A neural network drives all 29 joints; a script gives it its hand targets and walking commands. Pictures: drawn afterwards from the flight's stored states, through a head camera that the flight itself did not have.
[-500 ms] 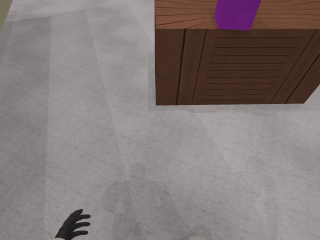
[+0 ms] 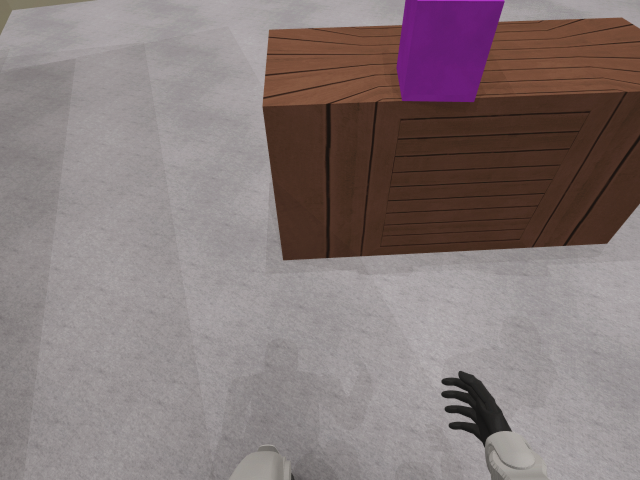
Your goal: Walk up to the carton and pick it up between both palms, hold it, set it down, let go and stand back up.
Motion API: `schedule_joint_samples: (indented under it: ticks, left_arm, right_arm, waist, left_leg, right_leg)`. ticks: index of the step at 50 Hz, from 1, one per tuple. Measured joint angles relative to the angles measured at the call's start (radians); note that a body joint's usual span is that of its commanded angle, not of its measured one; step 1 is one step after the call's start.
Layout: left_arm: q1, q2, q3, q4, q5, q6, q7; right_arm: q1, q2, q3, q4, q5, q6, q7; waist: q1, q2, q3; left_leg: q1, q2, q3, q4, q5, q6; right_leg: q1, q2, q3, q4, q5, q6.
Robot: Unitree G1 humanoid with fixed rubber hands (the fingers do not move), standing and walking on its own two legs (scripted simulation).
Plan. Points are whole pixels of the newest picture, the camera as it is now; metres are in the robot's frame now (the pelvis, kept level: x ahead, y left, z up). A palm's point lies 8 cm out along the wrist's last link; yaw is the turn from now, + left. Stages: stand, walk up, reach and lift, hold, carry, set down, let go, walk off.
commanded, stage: walk up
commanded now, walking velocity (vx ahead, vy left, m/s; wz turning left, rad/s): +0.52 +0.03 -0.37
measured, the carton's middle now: (442, 39) +1.21 -0.21 +0.05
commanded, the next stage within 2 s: none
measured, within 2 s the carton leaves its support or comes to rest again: neither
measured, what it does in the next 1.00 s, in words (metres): walks ahead: left foot, then right foot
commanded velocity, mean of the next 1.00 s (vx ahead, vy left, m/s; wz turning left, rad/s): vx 0.48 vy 0.01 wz -0.15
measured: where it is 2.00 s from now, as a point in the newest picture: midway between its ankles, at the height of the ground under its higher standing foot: (389, 334)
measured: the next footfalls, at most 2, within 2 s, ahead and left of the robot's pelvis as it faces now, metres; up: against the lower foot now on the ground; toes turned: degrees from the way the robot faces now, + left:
left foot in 0.08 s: +0.26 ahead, +0.13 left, +0.00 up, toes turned +5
right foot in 0.58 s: +0.49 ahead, -0.22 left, +0.00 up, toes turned -16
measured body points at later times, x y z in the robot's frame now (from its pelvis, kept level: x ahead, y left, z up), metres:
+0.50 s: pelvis +0.29 -0.03 +0.01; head +0.31 -0.03 +0.45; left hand +0.50 +0.18 -0.11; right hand +0.16 -0.26 -0.13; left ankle +0.22 +0.13 -0.73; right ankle +0.40 -0.20 -0.69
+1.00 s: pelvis +0.53 -0.14 +0.01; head +0.53 -0.17 +0.46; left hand +0.48 +0.10 -0.12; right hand +0.62 -0.40 -0.14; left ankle +0.63 +0.01 -0.66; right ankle +0.45 -0.21 -0.73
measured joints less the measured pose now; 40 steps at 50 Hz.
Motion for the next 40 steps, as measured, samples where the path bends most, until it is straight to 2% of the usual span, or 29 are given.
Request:
schedule_joint_samples:
  ticks: [4,5,6,7,10,12,14,18,20,23,25,27,29,30,31,32,34,36,38,40]
  left_arm:
    - [-0.013,0.007,-0.002,-0.003,0.003,-0.002,-0.002]
    - [-0.023,0.018,0.0,-0.001,0.001,-0.004,-0.004]
    - [-0.047,0.034,0.004,0.005,-0.005,-0.003,-0.005]
    - [-0.073,0.044,0.008,0.006,-0.017,0.004,-0.005]
    - [-0.151,0.052,0.015,-0.012,-0.032,0.023,-0.003]
    - [-0.208,0.081,0.032,-0.027,-0.02,0.023,-0.008]
    - [-0.259,0.109,0.045,-0.047,-0.009,0.024,-0.012]
    - [-0.374,0.147,0.06,-0.105,0.021,0.046,-0.032]
    - [-0.431,0.15,0.06,-0.131,0.017,0.058,-0.043]
    - [-0.479,0.121,0.04,-0.16,0.001,0.061,-0.062]
    - [-0.5,0.099,0.024,-0.168,0.007,0.058,-0.077]
    - [-0.515,0.08,0.011,-0.17,0.018,0.055,-0.086]
    - [-0.519,0.061,0.002,-0.168,0.026,0.046,-0.086]
    - [-0.524,0.045,0.002,-0.159,0.03,0.036,-0.082]
    - [-0.529,0.029,0.0,-0.149,0.034,0.023,-0.076]
    - [-0.528,0.021,-0.002,-0.143,0.037,0.011,-0.068]
    - [-0.498,0.013,0.001,-0.127,0.024,-0.002,-0.049]
    - [-0.436,0.006,0.001,-0.096,0.023,-0.01,-0.033]
    - [-0.365,0.009,0.005,-0.066,0.021,-0.01,-0.023]
    - [-0.298,0.022,0.013,-0.039,0.014,-0.013,-0.022]
  right_arm:
    - [-0.015,0.017,0.01,-0.014,0.006,-0.011,-0.006]
    - [-0.014,0.028,0.009,-0.009,0.005,-0.017,-0.012]
    - [-0.012,0.044,0.009,0.002,0.0,-0.023,-0.021]
    - [-0.006,0.052,0.013,0.01,-0.008,-0.029,-0.029]
    - [0.056,0.034,0.0,0.053,-0.003,-0.027,-0.04]
    - [0.131,0.026,-0.01,0.094,-0.017,-0.024,-0.048]
    - [0.209,0.014,-0.019,0.14,-0.021,-0.028,-0.051]
    - [0.363,-0.007,-0.032,0.222,-0.01,-0.043,-0.062]
    - [0.438,-0.008,-0.033,0.259,-0.009,-0.044,-0.063]
    - [0.509,-0.005,-0.03,0.287,-0.016,-0.038,-0.05]
    - [0.522,0.005,-0.026,0.287,-0.017,-0.041,-0.046]
    - [0.521,0.018,-0.022,0.283,-0.013,-0.043,-0.044]
    - [0.516,0.025,-0.021,0.278,-0.008,-0.041,-0.041]
    - [0.504,0.022,-0.021,0.278,-0.008,-0.037,-0.039]
    - [0.486,0.019,-0.02,0.276,-0.008,-0.032,-0.037]
    - [0.469,0.022,-0.018,0.267,-0.001,-0.026,-0.036]
    - [0.427,0.023,-0.017,0.25,0.016,-0.008,-0.042]
    - [0.378,0.0,-0.025,0.236,0.022,-0.001,-0.043]
    - [0.338,-0.019,-0.032,0.226,0.018,-0.002,-0.044]
    - [0.3,-0.03,-0.034,0.215,0.008,0.002,-0.043]
  waist:
    - [0.011,-0.043,0.025]
    - [0.006,-0.075,0.039]
    - [-0.003,-0.124,0.061]
    - [-0.011,-0.152,0.077]
    - [-0.058,-0.118,0.091]
    - [-0.09,-0.118,0.095]
    - [-0.114,-0.124,0.087]
    - [-0.166,-0.122,0.081]
    - [-0.176,-0.123,0.075]
    - [-0.178,-0.115,0.047]
    - [-0.193,-0.112,0.034]
    - [-0.209,-0.107,0.024]
    - [-0.213,-0.088,0.011]
    - [-0.208,-0.056,0.016]
    - [-0.203,-0.021,0.027]
    - [-0.198,-0.011,0.032]
    - [-0.158,-0.03,0.033]
    - [-0.13,-0.022,0.035]
    - [-0.109,-0.004,0.029]
    - [-0.085,0.002,0.024]
  left_leg:
    - [0.073,-0.039,0.029,-0.175,0.028,0.045]
    - [0.091,-0.064,0.045,-0.177,0.075,0.077]
    - [0.103,-0.096,0.071,-0.148,0.06,0.099]
    - [0.109,-0.109,0.09,-0.114,0.018,0.109]
    - [0.137,-0.066,0.083,-0.048,-0.098,0.106]
    - [0.212,-0.057,0.085,-0.094,-0.111,0.091]
    - [0.289,-0.05,0.102,-0.158,-0.119,0.086]
    - [0.41,-0.035,0.111,-0.241,-0.141,0.066]
    - [0.463,-0.025,0.112,-0.27,-0.159,0.048]
    - [0.546,-0.016,0.138,-0.337,-0.178,0.016]
    - [0.594,-0.018,0.152,-0.371,-0.194,-0.004]
    - [0.636,-0.014,0.16,-0.386,-0.221,-0.028]
    - [0.665,0.009,0.164,-0.369,-0.267,-0.059]
    - [0.667,0.044,0.162,-0.328,-0.302,-0.067]
    - [0.645,0.086,0.147,-0.243,-0.335,-0.05]
    - [0.588,0.094,0.107,-0.107,-0.326,-0.023]
    - [0.464,0.028,0.033,0.183,-0.341,0.006]
    - [0.355,-0.024,-0.015,0.388,-0.3,0.024]
    - [0.264,-0.037,-0.033,0.461,-0.215,0.04]
    - [0.194,-0.033,-0.036,0.457,-0.149,0.05]
  right_leg:
    - [0.082,-0.031,0.03,0.013,-0.097,0.016]
    - [0.088,-0.056,0.035,0.061,-0.145,0.021]
    - [0.075,-0.095,0.035,0.149,-0.192,0.023]
    - [0.021,-0.113,0.038,0.299,-0.146,0.022]
    - [-0.219,-0.068,0.002,0.816,-0.062,0.026]
    - [-0.346,-0.07,-0.022,0.996,0.012,0.024]
    - [-0.463,-0.091,-0.039,1.045,0.078,0.019]
    - [-0.641,-0.106,-0.025,1.013,0.113,0.029]
    - [-0.702,-0.113,-0.006,0.952,0.128,0.039]
    - [-0.722,-0.158,-0.023,0.678,0.216,0.057]
    - [-0.696,-0.188,-0.049,0.484,0.265,0.066]
    - [-0.655,-0.2,-0.08,0.36,0.263,0.063]
    - [-0.608,-0.19,-0.115,0.294,0.273,0.051]
    - [-0.605,-0.164,-0.131,0.315,0.304,0.04]
    - [-0.605,-0.139,-0.152,0.357,0.268,0.027]
    - [-0.609,-0.135,-0.164,0.4,0.216,0.016]
    - [-0.605,-0.147,-0.145,0.446,0.14,0.006]
    - [-0.552,-0.147,-0.14,0.412,0.125,0.009]
    - [-0.482,-0.14,-0.155,0.351,0.121,0.007]
    - [-0.416,-0.128,-0.166,0.294,0.118,0.003]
